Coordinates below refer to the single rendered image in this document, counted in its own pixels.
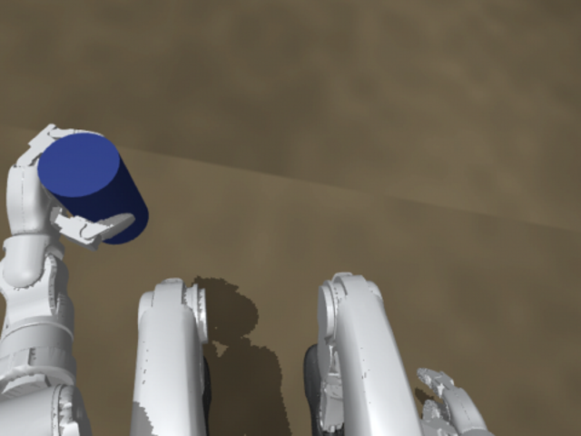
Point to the left robot hand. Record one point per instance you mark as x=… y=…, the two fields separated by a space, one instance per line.
x=31 y=208

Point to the right robot foot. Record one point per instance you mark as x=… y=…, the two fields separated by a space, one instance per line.
x=312 y=385

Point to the left robot arm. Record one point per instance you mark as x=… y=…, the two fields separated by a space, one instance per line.
x=38 y=396

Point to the can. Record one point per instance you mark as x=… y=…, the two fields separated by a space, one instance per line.
x=86 y=174

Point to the right robot hand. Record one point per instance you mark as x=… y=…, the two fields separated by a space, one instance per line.
x=457 y=414

